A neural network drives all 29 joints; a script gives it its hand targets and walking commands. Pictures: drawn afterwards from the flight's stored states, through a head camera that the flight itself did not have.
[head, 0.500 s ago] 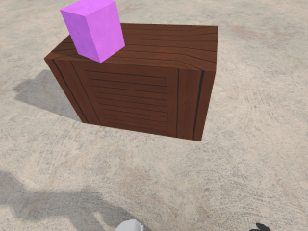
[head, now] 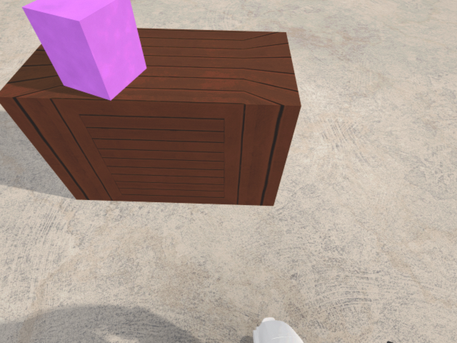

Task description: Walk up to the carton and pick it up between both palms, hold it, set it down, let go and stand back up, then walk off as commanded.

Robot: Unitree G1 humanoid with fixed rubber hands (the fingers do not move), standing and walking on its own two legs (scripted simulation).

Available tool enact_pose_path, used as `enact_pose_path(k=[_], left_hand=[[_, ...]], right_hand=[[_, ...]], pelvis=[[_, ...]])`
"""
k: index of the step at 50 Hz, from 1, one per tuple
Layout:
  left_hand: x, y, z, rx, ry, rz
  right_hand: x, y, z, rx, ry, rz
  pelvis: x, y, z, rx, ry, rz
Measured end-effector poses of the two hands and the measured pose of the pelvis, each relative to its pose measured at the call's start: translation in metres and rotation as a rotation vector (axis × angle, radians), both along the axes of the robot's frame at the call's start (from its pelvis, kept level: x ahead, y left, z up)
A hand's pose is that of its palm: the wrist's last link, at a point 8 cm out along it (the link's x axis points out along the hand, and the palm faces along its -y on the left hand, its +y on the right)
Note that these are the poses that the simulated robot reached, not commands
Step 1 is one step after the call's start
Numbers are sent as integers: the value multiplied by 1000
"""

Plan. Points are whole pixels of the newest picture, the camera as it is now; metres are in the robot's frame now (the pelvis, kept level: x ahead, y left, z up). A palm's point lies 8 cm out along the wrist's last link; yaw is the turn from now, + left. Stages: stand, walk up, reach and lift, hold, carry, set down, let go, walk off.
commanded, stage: walk up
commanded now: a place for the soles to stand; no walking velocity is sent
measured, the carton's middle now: (93, 42) +1.01 +0.35 +0.01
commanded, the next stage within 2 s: none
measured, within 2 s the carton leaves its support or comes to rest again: neither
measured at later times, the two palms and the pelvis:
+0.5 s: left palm out of the picture +0.11 +0.46 -0.09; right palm out of the picture +0.07 -0.20 -0.11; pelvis +0.03 +0.12 -0.01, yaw -2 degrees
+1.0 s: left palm out of the picture +0.15 +0.57 -0.10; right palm out of the picture +0.12 -0.10 -0.14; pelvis +0.08 +0.23 -0.03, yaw -4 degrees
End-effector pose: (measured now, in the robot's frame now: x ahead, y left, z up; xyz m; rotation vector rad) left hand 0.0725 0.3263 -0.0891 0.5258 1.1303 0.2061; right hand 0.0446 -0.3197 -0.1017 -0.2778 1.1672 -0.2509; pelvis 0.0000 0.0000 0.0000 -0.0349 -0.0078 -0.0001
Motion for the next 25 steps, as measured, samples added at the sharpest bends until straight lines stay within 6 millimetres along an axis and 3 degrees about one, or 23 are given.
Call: enact_pose_path(k=[3,6,10,14,18,21,25], left_hand=[[7,5,-5,28,-34,5],[2,22,4,60,-70,49],[-3,48,12,87,-85,73],[-5,80,8,83,-76,72],[2,114,-8,81,-39,65],[17,124,-6,64,-28,44],[37,129,-2,40,-18,9]], right_hand=[[10,4,-17,13,-6,2],[28,19,-21,31,-16,29],[52,45,-23,55,-62,69],[59,76,-26,61,-68,87],[47,103,-32,45,-73,58],[31,112,-23,30,-38,11],[23,119,-9,5,-18,-23]], pelvis=[[6,2,-13,-3,-33,-4],[11,12,-12,-16,-55,-5],[12,34,-12,-16,-61,-15],[14,65,-16,-33,-53,4],[18,98,-27,-31,-64,-8],[24,112,-19,-17,-61,-15],[35,123,-9,1,-46,-28]])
